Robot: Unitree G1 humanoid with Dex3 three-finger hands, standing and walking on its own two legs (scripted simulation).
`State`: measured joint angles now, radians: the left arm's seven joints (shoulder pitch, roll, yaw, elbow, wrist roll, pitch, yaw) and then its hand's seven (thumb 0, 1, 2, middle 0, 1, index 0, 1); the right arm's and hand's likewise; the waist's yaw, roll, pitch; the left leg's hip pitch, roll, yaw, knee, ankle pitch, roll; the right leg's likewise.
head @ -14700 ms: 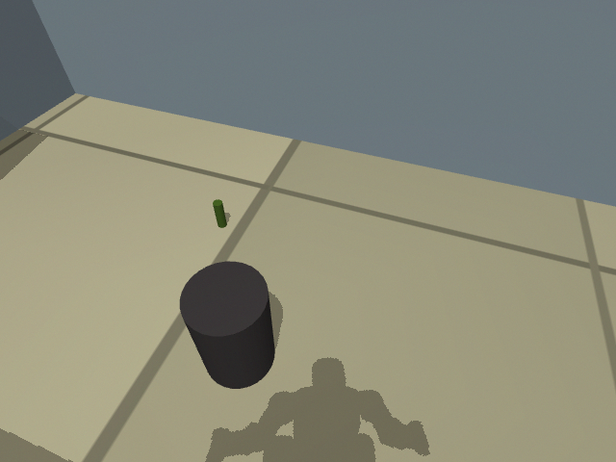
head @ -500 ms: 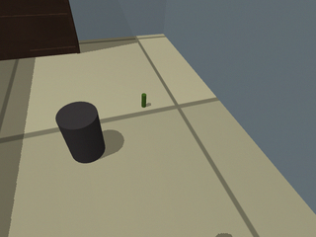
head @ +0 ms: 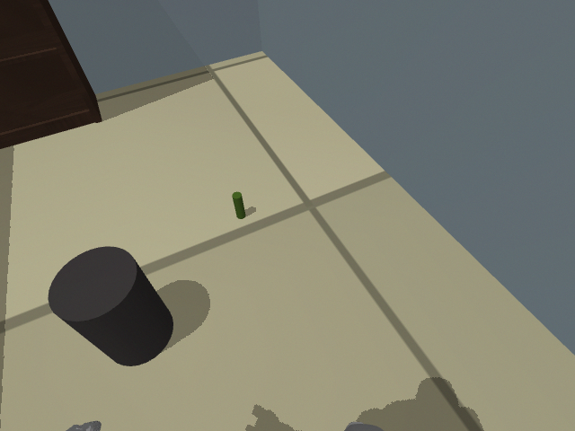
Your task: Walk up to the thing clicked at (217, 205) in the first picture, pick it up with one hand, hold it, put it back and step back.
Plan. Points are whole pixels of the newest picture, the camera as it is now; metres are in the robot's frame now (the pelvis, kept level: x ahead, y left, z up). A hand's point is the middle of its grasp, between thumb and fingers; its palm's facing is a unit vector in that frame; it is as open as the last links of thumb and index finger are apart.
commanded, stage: walk up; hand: left
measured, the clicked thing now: (239, 205) +1.14 +0.18 -0.68
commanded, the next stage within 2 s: none
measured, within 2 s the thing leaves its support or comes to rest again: neither
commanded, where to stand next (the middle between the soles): +0.85 -0.01 m, yaw +1 degrees
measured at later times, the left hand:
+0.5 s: hand (118, 364) +0.29 +0.30 -0.16, palm faces -0.06 -0.94 -0.33, open 7.4 cm
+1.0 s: hand (173, 218) +0.57 +0.23 -0.10, palm faces -0.04 -0.92 -0.40, open 7.4 cm
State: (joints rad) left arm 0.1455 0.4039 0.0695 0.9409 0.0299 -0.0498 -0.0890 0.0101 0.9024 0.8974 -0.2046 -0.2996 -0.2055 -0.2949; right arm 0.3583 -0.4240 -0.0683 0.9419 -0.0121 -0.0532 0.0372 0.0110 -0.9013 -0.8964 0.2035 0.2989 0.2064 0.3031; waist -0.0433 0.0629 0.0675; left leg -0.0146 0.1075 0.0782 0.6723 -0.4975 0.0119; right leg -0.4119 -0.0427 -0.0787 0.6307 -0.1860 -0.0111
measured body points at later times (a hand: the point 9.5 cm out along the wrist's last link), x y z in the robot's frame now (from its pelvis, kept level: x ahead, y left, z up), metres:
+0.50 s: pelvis +0.25 +0.03 +0.00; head +0.27 +0.06 +0.45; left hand +0.29 +0.35 -0.13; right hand +0.35 -0.29 -0.08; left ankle +0.32 +0.13 -0.72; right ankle +0.15 -0.11 -0.64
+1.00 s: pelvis +0.45 -0.03 +0.01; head +0.46 -0.06 +0.46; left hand +0.57 +0.27 -0.07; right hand +0.48 -0.35 -0.12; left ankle +0.39 +0.12 -0.64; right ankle +0.52 -0.13 -0.72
